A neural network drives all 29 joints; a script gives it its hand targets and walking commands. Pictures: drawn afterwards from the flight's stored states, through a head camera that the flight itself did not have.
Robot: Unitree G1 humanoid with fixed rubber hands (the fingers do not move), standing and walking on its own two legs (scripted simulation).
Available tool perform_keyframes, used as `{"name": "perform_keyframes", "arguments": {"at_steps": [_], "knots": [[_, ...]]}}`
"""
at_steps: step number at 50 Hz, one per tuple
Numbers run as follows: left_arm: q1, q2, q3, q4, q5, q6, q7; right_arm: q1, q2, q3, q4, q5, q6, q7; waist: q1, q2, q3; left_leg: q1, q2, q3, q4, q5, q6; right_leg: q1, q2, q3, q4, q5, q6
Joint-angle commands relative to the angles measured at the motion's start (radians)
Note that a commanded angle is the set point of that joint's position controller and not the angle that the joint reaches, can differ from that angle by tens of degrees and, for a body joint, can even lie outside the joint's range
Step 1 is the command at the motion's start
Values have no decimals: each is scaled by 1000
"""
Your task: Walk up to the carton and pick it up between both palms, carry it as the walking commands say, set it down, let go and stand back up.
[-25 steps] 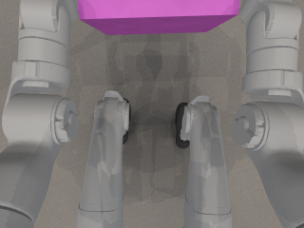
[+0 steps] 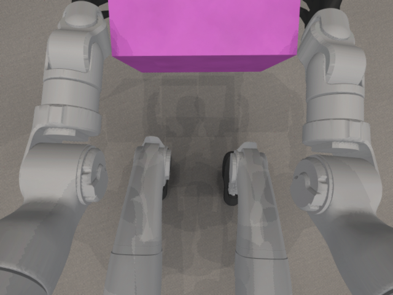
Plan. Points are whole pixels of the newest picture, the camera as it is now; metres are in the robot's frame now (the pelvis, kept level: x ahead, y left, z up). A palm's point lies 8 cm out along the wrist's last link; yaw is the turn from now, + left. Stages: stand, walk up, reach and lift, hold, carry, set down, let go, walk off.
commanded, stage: reach and lift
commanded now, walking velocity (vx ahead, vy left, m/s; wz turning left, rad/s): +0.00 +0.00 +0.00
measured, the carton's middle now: (202, 17) +0.56 +0.02 -0.11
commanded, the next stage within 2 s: none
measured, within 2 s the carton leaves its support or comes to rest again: neither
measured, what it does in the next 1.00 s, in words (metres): rises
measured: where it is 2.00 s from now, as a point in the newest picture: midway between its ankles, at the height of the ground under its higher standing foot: (195, 185)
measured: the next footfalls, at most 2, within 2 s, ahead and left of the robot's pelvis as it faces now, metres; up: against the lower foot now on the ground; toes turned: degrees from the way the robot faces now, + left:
none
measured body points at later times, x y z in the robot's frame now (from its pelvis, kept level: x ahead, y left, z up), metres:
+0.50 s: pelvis +0.09 +0.00 +0.10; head +0.22 +0.01 +0.53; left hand +0.51 +0.20 +0.08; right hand +0.53 -0.17 +0.09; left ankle +0.17 +0.14 -0.54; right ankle +0.16 -0.14 -0.54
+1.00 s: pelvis +0.13 +0.00 +0.17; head +0.23 +0.00 +0.61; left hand +0.49 +0.20 +0.14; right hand +0.50 -0.17 +0.14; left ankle +0.17 +0.14 -0.54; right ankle +0.16 -0.14 -0.54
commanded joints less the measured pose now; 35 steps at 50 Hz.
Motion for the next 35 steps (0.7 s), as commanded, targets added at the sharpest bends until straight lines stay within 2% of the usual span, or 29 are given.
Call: {"name": "perform_keyframes", "arguments": {"at_steps": [1, 2, 3, 5, 6, 7, 8, 9, 10, 11, 12, 15, 16, 17, 18, 19, 20, 21, 22, 23, 24, 25, 27, 28, 30, 32, 33, 34, 35], "knots": [[-736, -1173, -405, -192, -177, -92, -530, -543, 1100, 469, -9, 43, 39, 500, -71, 55, -2330, 597, -120, 92, -272, -129, 12, 506, 147, -129, -253, -94, -54], [-673, -1165, -355, -127, -156, -88, -540, -554, 1111, 470, -14, 48, 43, 504, -31, 31, -2235, 561, -121, 101, -278, -130, 26, 515, 138, -109, -276, -113, -53], [-654, -1160, -309, -82, -129, -94, -548, -511, 1122, 427, 59, 13, 50, 509, -34, 11, -2132, 483, -125, 110, -286, -137, 38, 488, 137, -108, -295, -125, -52], [-618, -1157, -284, -91, -114, -106, -559, -513, 1153, 448, 33, 23, 50, 514, -3, -8, -2114, 513, -123, 106, -304, -95, 50, 515, 131, -99, -317, -93, -43], [-581, -1181, -303, -125, -105, -114, -557, -429, 1179, 452, 45, 17, 49, 521, -4, 11, -2156, 568, -125, 111, -303, -12, 47, 536, 138, -103, -316, -14, -45], [-500, -1203, -258, -30, -83, -113, -563, -380, 1162, 412, 88, -12, 44, 522, -9, 18, -2019, 533, -125, 109, -321, -4, 45, 489, 133, -105, -333, -4, -46], [-451, -1189, -231, -38, -56, -115, -565, -351, 1177, 399, 89, -29, 43, 524, -7, 2, -1956, 519, -131, 109, -326, 23, 50, 479, 134, -99, -354, 14, -48], [-384, -1212, -204, 14, -33, -115, -565, -240, 1164, 335, 173, -69, 40, 528, -41, 19, -1815, 522, -120, 91, -356, 33, 43, 413, 134, -109, -367, 28, -56], [-359, -1226, -189, -12, -10, -123, -565, -236, 1206, 352, 152, -54, 37, 539, 12, 33, -1770, 549, -122, 94, -372, 60, 51, 406, 134, -96, -384, 40, -55], [-364, -1278, -218, -20, -17, -127, -566, -198, 1193, 335, 152, -69, 22, 543, -23, 58, -1766, 577, -123, 89, -385, 95, 34, 421, 139, -102, -406, 83, -66], [-300, -1256, -191, 23, 7, -130, -569, -159, 1174, 317, 173, -86, 18, 543, -11, 47, -1600, 501, -122, 85, -404, 94, 37, 378, 134, -101, -422, 92, -67], [-152, -1215, -28, 99, 105, -133, -573, -11, 1140, 161, 279, -201, 17, 535, -40, 46, -1268, 379, -123, 74, -484, 30, 38, 324, 125, -95, -497, 51, -72], [-126, -1211, 6, 116, 134, -128, -572, -9, 1116, 116, 286, -217, 19, 540, -21, 78, -1176, 377, -121, 72, -520, -15, 36, 271, 124, -105, -510, -8, -79], [-90, -1178, -11, 99, 143, -124, -570, 44, 1136, 135, 272, -224, 32, 538, -10, 54, -1180, 393, -117, 83, -537, 25, 43, 349, 125, -94, -540, 44, -74], [-99, -1160, 3, 115, 140, -112, -573, 27, 1105, 118, 251, -241, 40, 538, -24, 28, -1149, 404, -110, 73, -552, -25, 44, 364, 119, -86, -572, -13, -77], [-126, -1159, -24, 76, 113, -107, -579, 17, 1086, 129, 218, -240, 51, 540, -49, 45, -1170, 448, -106, 77, -579, -31, 35, 424, 122, -95, -593, -15, -77], [-104, -1158, -21, 91, 108, -94, -582, 37, 1092, 155, 223, -234, 62, 534, -35, 43, -1199, 491, -110, 92, -592, -26, 38, 514, 117, -76, -629, -26, -73], [-141, -1129, -56, 2, 90, -100, -576, 63, 1072, 152, 201, -226, 66, 531, -73, 56, -1197, 516, -109, 87, -616, -57, 28, 568, 121, -75, -650, -50, -76], [-177, -1161, -98, -19, 72, -102, -590, 52, 1122, 169, 199, -205, 66, 537, -83, 54, -1206, 545, -106, 80, -612, -25, 39, 577, 119, -69, -655, -20, -76], [-101, -1142, -40, 54, 116, -93, -599, 0, 1107, 177, 155, -209, 62, 533, -24, 36, -1172, 508, -111, 89, -628, -38, 47, 571, 118, -79, -650, -43, -70], [-114, -1175, -111, -33, 83, -104, -597, 29, 1138, 228, 112, -187, 58, 536, -54, 34, -1263, 621, -107, 74, -652, 25, 44, 649, 120, -85, -661, 34, -72], [-127, -1187, -141, -47, 65, -110, -604, -38, 1153, 273, 46, -148, 42, 541, -51, 6, -1279, 621, -111, 80, -642, 53, 48, 655, 123, -89, -655, 55, -67], [-128, -1206, -218, -135, 46, -121, -603, 58, 1188, 309, 33, -149, 38, 544, -51, 12, -1354, 684, -115, 82, -649, 203, 43, 710, 128, -77, -674, 221, -68], [-47, -1238, -236, -116, 49, -120, -607, 94, 1184, 332, 8, -137, 26, 541, -44, 37, -1406, 739, -113, 71, -647, 320, 39, 740, 127, -73, -674, 319, -65], [11, -1257, -298, -179, 23, -125, -603, 179, 1222, 397, -24, -118, 24, 542, -39, 21, -1475, 814, -114, 60, -654, 467, 36, 793, 131, -65, -686, 450, -64], [99, -1302, -359, -175, 27, -110, -598, 271, 1167, 392, -72, -142, 16, 548, -79, 66, -1469, 870, -116, 52, -667, 563, 15, 794, 139, -68, -714, 498, -74], [190, -1315, -379, -168, 26, -105, -596, 347, 1196, 420, -84, -134, 18, 544, -67, 61, -1451, 923, -112, 42, -686, 629, 19, 814, 139, -63, -738, 538, -70], [212, -1271, -358, -177, 45, -103, -596, 377, 1179, 385, -50, -144, 19, 548, -61, 71, -1377, 879, -105, 37, -700, 612, 21, 773, 134, -55, -751, 532, -76], [217, -1325, -428, -229, 17, -111, -596, 382, 1196, 454, -130, -129, 10, 546, -73, 64, -1469, 935, -107, 40, -712, 667, 11, 850, 145, -55, -761, 588, -75]]}}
